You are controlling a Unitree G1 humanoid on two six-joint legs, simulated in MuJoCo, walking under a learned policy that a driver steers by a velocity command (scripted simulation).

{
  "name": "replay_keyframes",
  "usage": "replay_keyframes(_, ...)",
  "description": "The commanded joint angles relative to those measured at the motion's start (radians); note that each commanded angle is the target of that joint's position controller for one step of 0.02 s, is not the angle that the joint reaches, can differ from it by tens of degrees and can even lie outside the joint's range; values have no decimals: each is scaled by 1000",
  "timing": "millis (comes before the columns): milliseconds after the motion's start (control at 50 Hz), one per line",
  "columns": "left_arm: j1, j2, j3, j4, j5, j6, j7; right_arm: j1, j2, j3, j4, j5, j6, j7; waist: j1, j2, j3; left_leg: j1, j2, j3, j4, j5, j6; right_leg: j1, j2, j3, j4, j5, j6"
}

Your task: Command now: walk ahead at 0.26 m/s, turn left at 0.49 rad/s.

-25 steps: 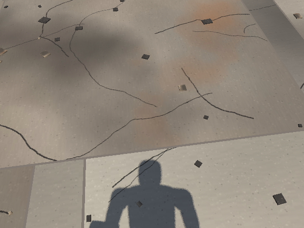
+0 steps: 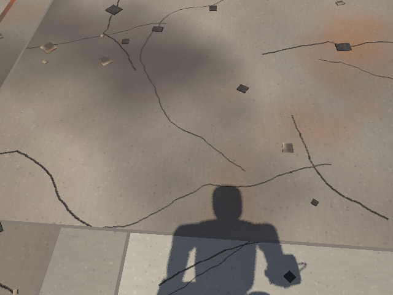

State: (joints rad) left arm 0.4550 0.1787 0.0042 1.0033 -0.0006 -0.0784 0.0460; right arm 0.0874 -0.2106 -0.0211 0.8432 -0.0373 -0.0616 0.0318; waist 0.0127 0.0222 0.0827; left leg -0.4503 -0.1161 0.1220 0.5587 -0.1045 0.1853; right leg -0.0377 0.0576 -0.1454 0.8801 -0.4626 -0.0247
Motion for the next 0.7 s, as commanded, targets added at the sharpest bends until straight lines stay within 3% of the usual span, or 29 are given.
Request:
replay_keyframes(20, 38, 132, 29, -135, 8, -6, -4, 314, -263, -86, 39, 47, 14, -19, -83, 33, -414, 732, 480, -669, -94, 833, 330, -570, -13, 215, 727, -32, 25)
replay_keyframes(40, -35, 163, 32, -155, 17, -6, -11, 212, -209, -76, 6, 52, 24, -27, -57, -29, -252, 548, 438, -613, -192, 556, 290, -589, -53, 206, 648, 38, 18)
replay_keyframes(60, -85, 174, 41, -165, 27, -4, -17, 154, -158, -62, -6, 46, 31, -31, -20, -83, -130, 388, 385, -557, -257, 459, 233, -576, -81, 199, 561, 61, 19)
replay_keyframes(80, -104, 173, 44, -173, 39, 13, -19, 145, -133, -54, -7, 42, 31, -34, 4, -117, -84, 292, 343, -507, -280, 482, 196, -538, -100, 202, 488, 63, 30)
replay_keyframes(100, -92, 155, 41, -175, 44, 39, -19, 152, -134, -52, -5, 40, 30, -35, 20, -112, -69, 211, 310, -448, -292, 492, 164, -480, -111, 198, 411, 68, 41)
replay_keyframes(120, -89, 131, 37, -178, 45, 60, -17, 163, -144, -53, 0, 34, 25, -31, 28, -100, -70, 161, 279, -413, -288, 536, 141, -440, -109, 186, 360, 79, 49)
replay_keyframes(160, -97, 111, 34, -194, 39, 78, -14, 177, -184, -63, -1, 24, 20, -27, 31, -61, -107, 147, 238, -375, -265, 609, 105, -428, -102, 174, 289, 133, 62)
replay_keyframes(240, -211, 149, 46, -247, 35, 100, -12, 217, -200, -70, -17, 31, 42, -37, -11, 29, -144, 216, 201, -410, -251, 432, 8, -520, -107, 184, 186, 225, 84)
replay_keyframes(320, -315, 174, 52, -289, 30, 117, -9, 264, -213, -79, -31, 32, 64, -49, -54, 63, -129, 314, 208, -522, -261, 186, -18, -622, -103, 218, 123, 230, 98)
replay_keyframes(400, -368, 181, 49, -313, 22, 111, -5, 291, -221, -87, -43, 24, 71, -54, -70, 78, -114, 388, 223, -599, -237, 166, 4, -640, -76, 242, 36, 172, 85)
replay_keyframes(520, -357, 189, 36, -327, -1, 89, -2, 268, -233, -90, -68, 11, 79, -50, -60, 87, -135, 387, 231, -648, -153, 418, 43, -475, -21, 236, -111, 77, 39)
replay_keyframes(560, -318, 191, 32, -323, -6, 83, 0, 244, -228, -85, -73, 12, 83, -48, -45, 92, -142, 355, 223, -654, -134, 483, 29, -363, -12, 225, -210, 74, 23)
replay_keyframes(600, -245, 181, 28, -304, -3, 76, 2, 200, -221, -79, -79, 25, 90, -52, 3, 78, -130, 285, 175, -641, -107, 359, -30, -192, -14, 207, -458, 212, 5)
replay_keyframes(620, -232, 197, 32, -300, 10, 70, 8, 200, -200, -71, -83, 33, 90, -55, 2, 38, -125, 207, 132, -614, -68, 158, -80, -82, -71, 256, -573, 303, -10)
replay_keyframes(640, -273, 250, 34, -323, 24, 68, 15, 277, -125, -51, -85, 31, 88, -55, -54, -178, -148, 119, 31, -464, 100, -250, -134, 6, -299, 487, -637, 411, -61)
replay_keyframes(660, -284, 316, 44, -337, 25, 77, 7, 280, -179, -66, -91, 29, 91, -64, -43, -235, -117, -4, -101, -305, 231, -523, -153, -43, -437, 663, -608, 655, -196)
replay_keyframes(680, -228, 284, 44, -313, 17, 78, -1, 265, -220, -74, -79, 5, 94, -64, -27, -173, -126, 23, -42, -299, 379, -517, -166, -91, -453, 658, -593, 701, -262)
replay_keyframes(700, -258, 227, 28, -314, 10, 73, -8, 245, -219, -76, -65, 10, 97, -58, -43, -110, -94, 35, -21, -312, 428, -449, -176, -128, -385, 564, -589, 667, -239)
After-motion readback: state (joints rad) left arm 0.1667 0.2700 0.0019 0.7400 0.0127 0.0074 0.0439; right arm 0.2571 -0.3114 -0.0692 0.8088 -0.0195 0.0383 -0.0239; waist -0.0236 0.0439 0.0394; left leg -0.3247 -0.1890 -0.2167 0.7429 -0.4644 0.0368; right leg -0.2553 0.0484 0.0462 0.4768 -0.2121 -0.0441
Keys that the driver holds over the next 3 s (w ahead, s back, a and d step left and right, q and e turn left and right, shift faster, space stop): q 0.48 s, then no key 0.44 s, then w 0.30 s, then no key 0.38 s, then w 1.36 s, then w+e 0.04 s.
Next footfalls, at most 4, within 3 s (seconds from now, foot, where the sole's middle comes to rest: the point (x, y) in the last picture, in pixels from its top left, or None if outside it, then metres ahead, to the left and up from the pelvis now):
0.64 right None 0.23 -0.14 -0.75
1.02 left None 0.10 0.02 -0.75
1.36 right None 0.40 -0.11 -0.75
1.84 left None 0.33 0.04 -0.75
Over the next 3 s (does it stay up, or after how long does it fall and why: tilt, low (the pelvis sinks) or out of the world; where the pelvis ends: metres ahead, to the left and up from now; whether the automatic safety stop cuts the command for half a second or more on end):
stays up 0.88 0.17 0.03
